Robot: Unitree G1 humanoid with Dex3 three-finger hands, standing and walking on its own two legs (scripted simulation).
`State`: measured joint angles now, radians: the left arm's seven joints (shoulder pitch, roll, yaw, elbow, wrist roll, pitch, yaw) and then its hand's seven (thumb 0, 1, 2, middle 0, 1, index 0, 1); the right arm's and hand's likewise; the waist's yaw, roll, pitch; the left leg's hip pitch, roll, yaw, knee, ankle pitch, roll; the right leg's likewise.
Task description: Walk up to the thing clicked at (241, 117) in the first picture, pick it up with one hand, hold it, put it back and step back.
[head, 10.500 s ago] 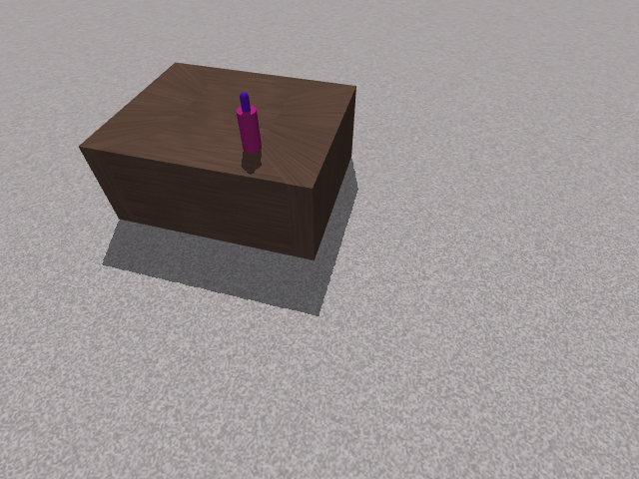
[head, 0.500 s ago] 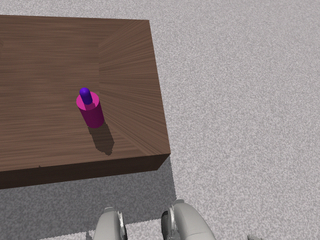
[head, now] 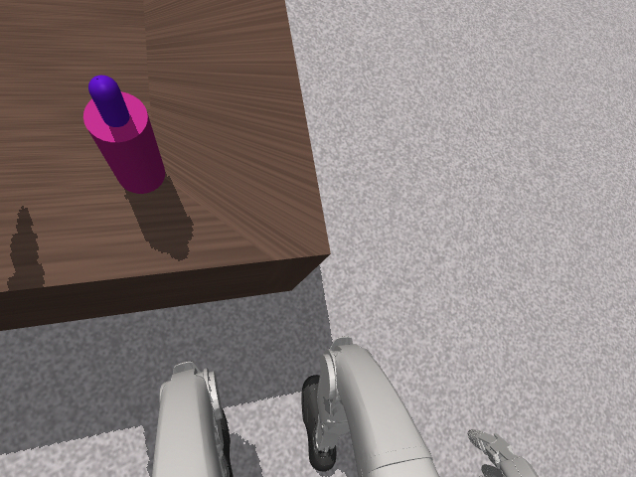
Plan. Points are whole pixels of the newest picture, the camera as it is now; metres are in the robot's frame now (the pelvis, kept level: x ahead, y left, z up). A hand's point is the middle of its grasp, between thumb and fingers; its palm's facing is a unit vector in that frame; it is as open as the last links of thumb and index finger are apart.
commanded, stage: approach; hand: left
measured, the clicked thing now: (125, 136) +0.55 +0.18 -0.10
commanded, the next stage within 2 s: close in in 0.06 s
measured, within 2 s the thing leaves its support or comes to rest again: neither
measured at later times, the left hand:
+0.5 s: hand (93, 152) +0.54 +0.22 -0.11, palm faces +0.08 -1.00 -0.02, open 17.5 cm
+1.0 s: hand (121, 150) +0.54 +0.19 -0.12, palm faces +0.07 -1.00 -0.02, open 17.1 cm
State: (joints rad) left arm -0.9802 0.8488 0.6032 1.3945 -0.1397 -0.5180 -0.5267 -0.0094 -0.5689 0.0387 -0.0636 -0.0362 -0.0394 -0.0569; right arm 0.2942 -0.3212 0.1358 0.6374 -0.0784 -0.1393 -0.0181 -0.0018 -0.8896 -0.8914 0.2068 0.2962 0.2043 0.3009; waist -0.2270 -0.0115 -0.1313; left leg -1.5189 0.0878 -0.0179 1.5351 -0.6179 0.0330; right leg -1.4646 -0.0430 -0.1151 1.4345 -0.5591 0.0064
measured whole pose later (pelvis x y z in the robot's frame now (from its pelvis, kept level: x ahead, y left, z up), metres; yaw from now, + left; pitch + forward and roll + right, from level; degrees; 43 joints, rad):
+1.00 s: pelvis -0.04 -0.02 -0.14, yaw -1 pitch +39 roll -5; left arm -1.14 0.64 0.44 1.18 -0.01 -0.39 -0.20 -0.01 -0.46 0.05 -0.07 -0.09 -0.08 -0.07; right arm 0.25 -0.28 0.08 0.63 -0.06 0.02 0.03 0.00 -0.91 -0.89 0.21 0.30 0.20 0.30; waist -0.24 0.02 -0.14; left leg -2.00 0.09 -0.04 2.00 -0.68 0.03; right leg -1.97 -0.06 -0.10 1.93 -0.64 -0.03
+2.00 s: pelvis -0.05 -0.01 -0.15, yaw -1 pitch +38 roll -5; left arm -1.23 0.65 0.42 1.21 0.04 -0.36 -0.13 0.00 -0.35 1.11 -0.76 -0.99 -0.75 -0.99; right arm 0.26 -0.26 0.09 0.62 -0.06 0.05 0.03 0.00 -0.90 -0.89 0.21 0.30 0.20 0.30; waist -0.27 0.03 -0.11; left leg -2.05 0.08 -0.03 2.04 -0.66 0.04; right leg -2.01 -0.07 -0.09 1.97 -0.62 -0.02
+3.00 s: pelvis -0.02 -0.01 -0.05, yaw +0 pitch +36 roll -5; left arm -1.15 0.63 0.40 1.21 -0.02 -0.33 -0.16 0.00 -0.37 1.14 -0.75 -1.02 -0.74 -1.02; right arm 0.28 -0.25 0.09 0.66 -0.05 0.02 0.01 0.00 -0.90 -0.90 0.21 0.30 0.20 0.30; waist -0.25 0.03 -0.12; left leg -1.70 0.09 -0.02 1.70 -0.64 0.02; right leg -1.67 -0.04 -0.10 1.63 -0.58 -0.02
